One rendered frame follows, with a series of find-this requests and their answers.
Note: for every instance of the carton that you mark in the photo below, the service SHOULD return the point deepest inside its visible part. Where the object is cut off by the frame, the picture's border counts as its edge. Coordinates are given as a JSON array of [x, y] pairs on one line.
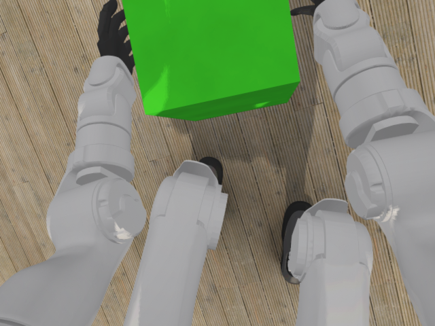
[[199, 59]]

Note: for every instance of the right robot foot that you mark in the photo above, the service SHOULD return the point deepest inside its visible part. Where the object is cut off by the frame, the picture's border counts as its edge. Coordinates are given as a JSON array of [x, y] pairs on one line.
[[293, 212]]

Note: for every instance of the right robot upper arm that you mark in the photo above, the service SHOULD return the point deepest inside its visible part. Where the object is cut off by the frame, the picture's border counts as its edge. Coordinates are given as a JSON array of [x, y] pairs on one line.
[[393, 182]]

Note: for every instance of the right robot hand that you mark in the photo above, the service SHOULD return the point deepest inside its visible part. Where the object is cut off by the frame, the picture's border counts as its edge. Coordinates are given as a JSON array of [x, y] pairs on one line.
[[307, 10]]

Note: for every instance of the left robot upper arm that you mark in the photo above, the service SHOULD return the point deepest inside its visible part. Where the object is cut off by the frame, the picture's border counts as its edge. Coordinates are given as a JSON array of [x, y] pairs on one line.
[[92, 227]]

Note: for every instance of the robot left forearm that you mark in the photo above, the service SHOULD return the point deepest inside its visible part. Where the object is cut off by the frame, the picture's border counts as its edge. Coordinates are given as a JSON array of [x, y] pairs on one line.
[[103, 133]]

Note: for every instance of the left robot shin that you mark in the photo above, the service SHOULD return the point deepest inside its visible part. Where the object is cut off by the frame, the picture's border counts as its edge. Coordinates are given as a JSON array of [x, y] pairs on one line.
[[165, 190]]

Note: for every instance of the left robot hand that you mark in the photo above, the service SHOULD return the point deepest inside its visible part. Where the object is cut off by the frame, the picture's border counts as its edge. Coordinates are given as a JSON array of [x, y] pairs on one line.
[[111, 39]]

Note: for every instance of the robot right forearm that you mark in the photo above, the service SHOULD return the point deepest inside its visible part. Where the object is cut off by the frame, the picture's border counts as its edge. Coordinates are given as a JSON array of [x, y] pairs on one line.
[[364, 81]]

